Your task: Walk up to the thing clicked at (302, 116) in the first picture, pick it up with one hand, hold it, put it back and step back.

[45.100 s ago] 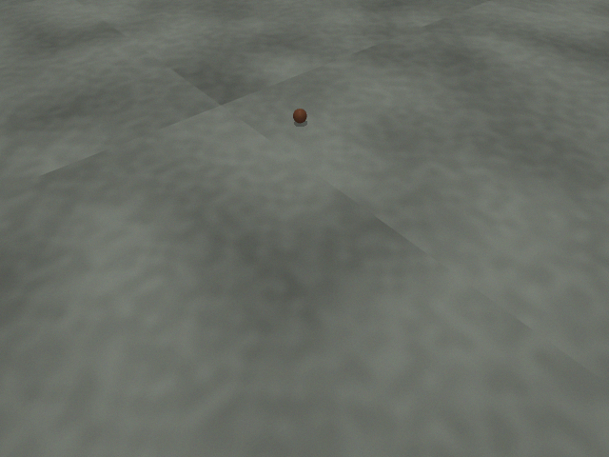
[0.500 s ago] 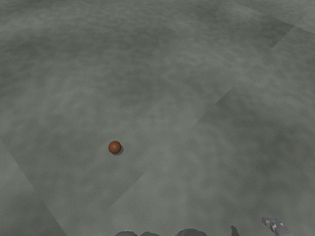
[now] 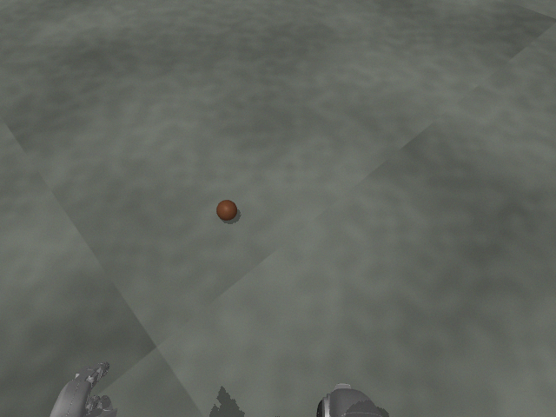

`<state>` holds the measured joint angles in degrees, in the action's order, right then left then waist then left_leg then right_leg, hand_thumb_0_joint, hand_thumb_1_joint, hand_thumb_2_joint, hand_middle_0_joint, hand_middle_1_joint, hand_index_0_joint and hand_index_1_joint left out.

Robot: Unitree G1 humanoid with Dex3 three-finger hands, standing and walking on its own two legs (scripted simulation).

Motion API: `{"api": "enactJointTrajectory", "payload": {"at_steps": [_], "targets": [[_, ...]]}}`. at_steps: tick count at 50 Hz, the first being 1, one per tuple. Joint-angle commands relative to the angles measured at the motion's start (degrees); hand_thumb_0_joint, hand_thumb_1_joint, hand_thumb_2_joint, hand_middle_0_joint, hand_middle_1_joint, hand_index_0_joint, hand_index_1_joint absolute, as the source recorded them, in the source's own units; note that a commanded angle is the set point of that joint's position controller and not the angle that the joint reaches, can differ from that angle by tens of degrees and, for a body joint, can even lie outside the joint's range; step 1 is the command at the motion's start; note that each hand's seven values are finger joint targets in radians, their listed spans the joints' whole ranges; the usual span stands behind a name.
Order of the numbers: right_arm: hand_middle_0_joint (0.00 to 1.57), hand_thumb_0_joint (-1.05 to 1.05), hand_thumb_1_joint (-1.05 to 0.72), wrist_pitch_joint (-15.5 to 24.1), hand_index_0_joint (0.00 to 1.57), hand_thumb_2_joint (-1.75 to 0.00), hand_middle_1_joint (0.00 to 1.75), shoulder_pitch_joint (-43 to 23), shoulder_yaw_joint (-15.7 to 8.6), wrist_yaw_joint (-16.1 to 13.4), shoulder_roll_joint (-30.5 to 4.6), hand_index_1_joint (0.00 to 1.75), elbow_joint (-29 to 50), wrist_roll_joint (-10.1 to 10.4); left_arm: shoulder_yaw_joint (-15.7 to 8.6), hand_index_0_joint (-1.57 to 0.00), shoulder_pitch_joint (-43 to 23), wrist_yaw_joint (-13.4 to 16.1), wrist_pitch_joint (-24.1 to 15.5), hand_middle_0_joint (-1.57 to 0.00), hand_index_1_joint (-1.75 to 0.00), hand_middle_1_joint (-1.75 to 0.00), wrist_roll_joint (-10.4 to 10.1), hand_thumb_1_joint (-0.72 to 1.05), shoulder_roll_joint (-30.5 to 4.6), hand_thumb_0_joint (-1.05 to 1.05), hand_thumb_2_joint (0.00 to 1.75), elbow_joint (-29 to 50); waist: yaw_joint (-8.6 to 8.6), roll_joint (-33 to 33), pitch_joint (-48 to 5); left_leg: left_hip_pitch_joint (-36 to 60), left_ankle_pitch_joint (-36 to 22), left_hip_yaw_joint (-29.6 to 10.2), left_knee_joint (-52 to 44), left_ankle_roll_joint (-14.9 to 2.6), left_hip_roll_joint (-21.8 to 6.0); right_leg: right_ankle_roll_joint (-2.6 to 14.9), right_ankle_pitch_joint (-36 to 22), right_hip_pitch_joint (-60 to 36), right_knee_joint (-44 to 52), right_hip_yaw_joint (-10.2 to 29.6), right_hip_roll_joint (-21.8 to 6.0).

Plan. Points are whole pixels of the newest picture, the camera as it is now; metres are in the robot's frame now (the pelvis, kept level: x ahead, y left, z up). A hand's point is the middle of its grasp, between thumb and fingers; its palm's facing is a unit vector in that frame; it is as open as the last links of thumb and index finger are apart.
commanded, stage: step back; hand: left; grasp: from above
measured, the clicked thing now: (226, 210) +0.92 +0.23 -0.71
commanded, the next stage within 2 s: stand in 1.42 s
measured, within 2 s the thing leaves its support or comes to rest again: neither
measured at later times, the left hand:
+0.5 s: hand out of the picture -0.09 +0.26 -0.12, palm faces -0.03 -0.91 -0.42, open 7.3 cm
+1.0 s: hand out of the picture -0.07 +0.24 -0.12, palm faces +0.01 -0.92 -0.40, open 7.3 cm
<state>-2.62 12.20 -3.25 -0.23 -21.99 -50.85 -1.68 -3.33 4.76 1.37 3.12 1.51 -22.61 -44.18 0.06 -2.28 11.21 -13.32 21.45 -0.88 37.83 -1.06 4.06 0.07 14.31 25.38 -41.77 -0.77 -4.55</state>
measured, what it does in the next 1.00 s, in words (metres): walks backwards: right foot, then left foot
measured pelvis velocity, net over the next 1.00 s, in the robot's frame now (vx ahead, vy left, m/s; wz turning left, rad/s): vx -0.14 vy -0.03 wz -0.01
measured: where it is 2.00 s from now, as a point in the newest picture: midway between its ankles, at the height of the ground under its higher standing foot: outside the picture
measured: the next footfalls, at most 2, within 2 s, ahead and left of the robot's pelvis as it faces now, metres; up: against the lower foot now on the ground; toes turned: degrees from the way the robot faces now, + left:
right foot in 0.30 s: -0.09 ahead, -0.13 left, +0.00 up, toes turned -3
left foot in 0.58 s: -0.11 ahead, +0.12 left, +0.00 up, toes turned -4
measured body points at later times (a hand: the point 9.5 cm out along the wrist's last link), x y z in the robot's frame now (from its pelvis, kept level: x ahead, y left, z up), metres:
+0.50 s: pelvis -0.15 -0.02 +0.01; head -0.14 -0.04 +0.46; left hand -0.09 +0.30 -0.10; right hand -0.08 -0.34 -0.12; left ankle -0.12 +0.13 -0.68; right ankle -0.16 -0.13 -0.71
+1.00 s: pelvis -0.14 -0.03 +0.01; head -0.13 -0.04 +0.46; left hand -0.07 +0.29 -0.09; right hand -0.08 -0.35 -0.12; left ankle -0.12 +0.11 -0.68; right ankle -0.13 -0.13 -0.71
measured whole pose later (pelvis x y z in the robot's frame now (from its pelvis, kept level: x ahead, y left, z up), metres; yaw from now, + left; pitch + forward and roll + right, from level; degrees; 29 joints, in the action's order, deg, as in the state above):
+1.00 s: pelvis -0.14 -0.03 +0.01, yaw -1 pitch -3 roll +0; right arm -0.1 13.9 -3.4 0.4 -22.7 -56.5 -1.5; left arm -3.5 12.3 -0.4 -2.7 2.0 -20.6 -55.8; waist -1.3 2.2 4.0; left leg -21.7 26.2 -5.2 52.1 -0.4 1.3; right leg 2.2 17.8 13.0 -34.1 -2.8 0.4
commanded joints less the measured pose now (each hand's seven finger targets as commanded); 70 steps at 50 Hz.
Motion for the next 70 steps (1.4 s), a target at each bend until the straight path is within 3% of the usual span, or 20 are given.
{"api": "enactJointTrajectory", "payload": {"at_steps": [1, 4, 10, 13, 14, 17, 20, 28, 29, 31, 32, 42, 44, 45, 54, 56, 58, 60, 65, 70], "targets": [[0.2, 0.0, -0.9, 1.5, 0.2, -0.9, 0.3, -1.1, -5.3, -0.3, -20.5, 0.3, 5.5, -0.9, -4.1, -0.2, -2.2, 1.7, -0.5, -0.2, -0.3, -0.3, -0.1, 0.9, -11.7, 0.0, 0.9, 4.0, 2.53, 13.6, -11.5, -7.4, -27.6, -28.5, -18.9, -17.43, -26.8, 0.35, 24.4, -1.9, -26.8, 8.8, 8.3], [0.2, 0.0, -0.9, 1.9, 0.2, -0.9, 0.3, -6.3, -2.9, -1.4, -14.7, 0.3, 6.4, -0.9, -4.0, -0.2, 3.3, 1.2, -0.3, -0.2, -0.3, -0.3, -1.5, 0.9, -10.7, 0.0, 0.9, 0.9, -1.92, 7.6, -10.1, -5.3, -35.8, -13.3, -12.8, -12.17, -18.3, 0.8, 16.7, 0.4, -34.0, 10.9, 10.0], [0.2, 0.0, -0.9, 1.5, 0.2, -0.9, 0.3, -1.3, -3.4, -1.1, -14.2, 0.3, 5.5, -0.6, -3.2, -0.2, 4.0, 0.0, -2.2, -0.2, -0.3, -0.3, -0.3, 0.9, -9.6, 0.0, 0.9, -0.1, 1.65, 11.3, -13.5, 6.8, -20.6, -13.5, -12.0, -12.48, -18.3, -1.1, 16.1, -2.9, -6.1, 3.6, 6.1], [0.2, 0.0, -0.9, 0.5, 0.2, -0.9, 0.3, -4.9, -3.5, -0.5, -15.2, 0.3, 5.6, -0.2, -2.8, -0.2, 11.1, -0.2, -3.6, -0.2, -0.3, -0.3, -0.1, 0.9, -8.4, 0.0, 0.9, -4.5, -1.56, 12.8, -16.0, 2.7, -10.9, -11.0, -8.6, -9.11, -16.8, 1.3, 6.5, -14.3, 17.8, 0.5, 6.6], [0.2, 0.0, -0.9, 0.1, 0.2, -0.9, 0.3, -3.5, -2.9, -0.3, -13.3, 0.3, 5.0, -0.1, -3.7, -0.2, 12.2, -0.1, -4.2, -0.2, -0.3, -0.3, 0.6, 0.9, -10.2, 0.0, 0.9, -6.1, -1.46, 8.8, -15.6, -3.9, -6.7, -9.2, -4.3, -6.7, -14.2, 2.06, 4.9, -20.6, 21.9, 4.0, 5.9], [0.2, 0.0, -0.9, 0.2, 0.2, -0.9, 0.3, -8.0, -3.0, -0.8, -11.8, 0.3, 5.8, -0.1, -6.0, -0.2, 3.9, 0.1, -4.8, -0.2, -0.3, -0.3, 1.3, 0.9, -20.6, 0.0, 0.9, -3.2, -3.21, -7.2, -6.2, -12.5, 10.2, -10.7, 17.8, 1.41, -4.1, 15.47, 22.2, -0.1, 28.4, 35.4, -18.8], [0.2, 0.0, -0.9, 1.3, 0.2, -0.9, 0.3, -3.8, -2.6, -0.3, -11.6, 0.3, 2.2, 1.1, -4.6, -0.2, 0.4, 0.3, -5.6, -0.2, -0.3, -0.3, 0.8, 0.9, -14.3, 0.0, 0.9, -3.2, -0.04, -1.9, -5.5, -13.0, 2.2, -9.2, 20.1, 1.5, -1.0, 10.05, 5.3, -6.3, 21.9, 18.1, -8.9], [0.2, 0.0, -0.9, 4.2, 0.2, -0.9, 0.3, -1.7, -3.1, 1.1, -10.0, 0.3, -0.5, -0.1, -3.6, -0.2, 4.5, -1.4, -4.4, -0.2, -0.3, -0.3, 1.0, 0.9, -14.8, 0.0, 0.9, -5.0, -0.9, -6.5, -6.4, 2.4, 1.8, 1.1, -13.6, 0.52, -1.7, 8.15, 17.2, -6.7, 18.9, 13.4, -6.4], [0.2, 0.0, -0.9, 4.7, 0.2, -0.9, 0.3, 1.1, -3.7, 0.7, -10.6, 0.3, -1.8, -0.4, -2.7, -0.2, 5.6, -1.5, -4.1, -0.2, -0.3, -0.3, 1.0, 0.9, -12.5, 0.0, 0.9, -5.3, 0.11, -2.1, -8.4, 9.7, -0.8, -1.8, -16.3, -0.07, -2.5, 6.19, 14.4, -3.2, 12.8, 9.9, -3.8], [0.2, 0.0, -0.9, 5.1, 0.2, -0.9, 0.3, 3.9, -5.2, 0.5, -18.6, 0.3, -2.0, -0.9, -2.2, -0.2, 2.7, -1.4, -4.1, -0.2, -0.3, -0.3, -0.4, 0.9, -10.1, 0.0, 0.9, -4.7, 2.52, 13.0, -8.8, 7.9, 29.1, -34.2, -27.2, -10.32, -22.5, 1.22, 18.9, 8.8, -6.3, -0.2, 4.7], [0.2, 0.0, -0.9, 5.4, 0.2, -0.9, 0.3, 2.5, -5.5, 0.6, -19.2, 0.3, -1.0, -0.6, -3.2, -0.2, 0.9, -1.4, -4.4, -0.2, -0.3, -0.3, 0.3, 0.9, -13.7, 0.0, 0.9, -4.8, 2.56, 8.3, -4.8, 1.1, 28.3, -35.7, -28.7, -13.56, -24.6, 1.42, 17.4, 6.1, -11.7, 4.8, 2.5], [0.2, 0.0, -0.9, 3.6, 0.2, -0.9, 0.3, -2.5, -2.6, 0.6, -10.5, 0.3, 0.8, 0.0, -4.1, -0.2, 12.3, -1.5, -6.2, -0.2, -0.3, -0.3, 0.6, 0.9, -11.2, 0.0, 0.9, -10.5, -3.94, 4.8, -9.5, -13.4, 4.9, -7.9, -5.4, -4.55, -9.9, 1.35, 3.5, -25.1, 17.8, 0.1, 5.6], [0.2, 0.0, -0.9, 3.6, 0.2, -0.9, 0.3, -2.8, -1.4, -0.3, -7.2, 0.3, 2.0, 0.2, -5.6, -0.2, 12.5, -0.7, -6.9, -0.2, -0.3, -0.3, 1.3, 0.9, -19.0, 0.0, 0.9, -9.2, -5.16, -9.0, -8.6, -23.5, 12.7, -4.4, 14.9, -0.07, -0.6, 10.15, 20.3, -22.1, 29.6, 33.0, -16.4], [0.2, 0.0, -0.9, 3.7, 0.2, -0.9, 0.3, -1.6, -2.7, -0.8, -11.4, 0.3, 0.9, 0.0, -5.7, -0.2, 8.6, -0.8, -7.0, -0.2, -0.3, -0.3, 0.8, 0.9, -19.7, 0.0, 0.9, -7.6, -3.55, -4.4, -5.1, -20.7, 12.4, -8.0, 18.3, 0.4, -4.1, 14.93, 16.6, -15.5, 28.0, 35.7, -20.6], [0.2, 0.0, -0.9, 3.9, 0.2, -0.9, 0.3, -0.2, -2.0, 0.2, -8.3, 0.3, -3.1, 0.2, -2.7, -0.2, 2.7, -0.5, -6.9, -0.2, -0.3, -0.3, -0.7, 0.9, -13.8, 0.0, 0.9, -6.9, -0.46, -6.0, -9.4, -2.2, -2.3, 1.7, -1.7, 0.84, -5.5, 8.5, -22.3, -10.5, 15.8, 7.3, -8.8], [0.2, 0.0, -0.9, 4.2, 0.2, -0.9, 0.3, 0.3, -2.1, -0.2, -8.4, 0.3, -4.3, 0.2, -1.9, -0.2, 2.7, -0.4, -6.0, -0.2, -0.3, -0.3, -1.1, 0.9, -12.8, 0.0, 0.9, -7.0, 0.4, -3.3, -10.7, 4.4, -14.6, 1.7, -10.7, -0.18, -4.9, 5.47, -22.9, -9.1, 10.1, 5.6, -6.1], [0.2, 0.0, -0.9, 4.7, 0.2, -0.9, 0.3, -1.5, -2.6, -0.8, -12.4, 0.3, -3.7, -0.2, -0.9, -0.2, 4.8, -0.3, -5.4, -0.2, -0.3, -0.3, -1.7, 0.9, -9.7, 0.0, 0.9, -6.8, -0.81, 5.6, -14.3, 6.7, -26.1, -10.8, -12.3, -4.02, -15.1, 1.65, -12.0, -7.2, 5.0, 3.3, -0.5], [0.2, 0.0, -0.9, 4.4, 0.2, -0.9, 0.3, -6.7, -2.4, -0.5, -14.5, 0.3, -3.4, 0.5, -1.2, -0.2, 4.9, 0.0, -4.5, -0.2, -0.3, -0.3, -1.9, 0.9, -10.3, 0.0, 0.9, -9.2, -1.83, 8.8, -13.6, -4.1, -18.5, -15.4, -14.8, -9.15, -20.2, 1.27, 8.0, -15.2, 4.5, 1.2, 3.3], [0.2, 0.0, -0.9, 3.8, 0.2, -0.9, 0.3, -9.8, -0.4, -0.4, -10.0, 0.3, -5.5, 0.9, -1.4, -0.2, 3.2, -0.4, -5.8, -0.2, -0.3, -0.3, -1.1, 0.9, -13.0, 0.0, 0.9, -11.6, -0.77, 5.0, -13.1, -0.2, -14.9, -4.7, -9.7, -0.99, -10.7, 3.51, -6.2, -13.1, 16.6, 9.2, -3.1], [0.2, 0.0, -0.9, 4.1, 0.2, -0.9, 0.3, -12.1, 0.1, 0.0, -9.7, 0.3, -7.7, 1.0, -0.9, -0.2, 1.0, -0.4, -6.0, -0.2, -0.3, -0.3, -1.2, 0.9, -11.3, 0.0, 0.9, -13.3, -0.91, 3.5, -14.5, 2.9, -20.7, -4.4, -12.6, -1.88, -12.4, 1.75, -11.9, -16.0, 18.1, 6.3, -1.7]]}}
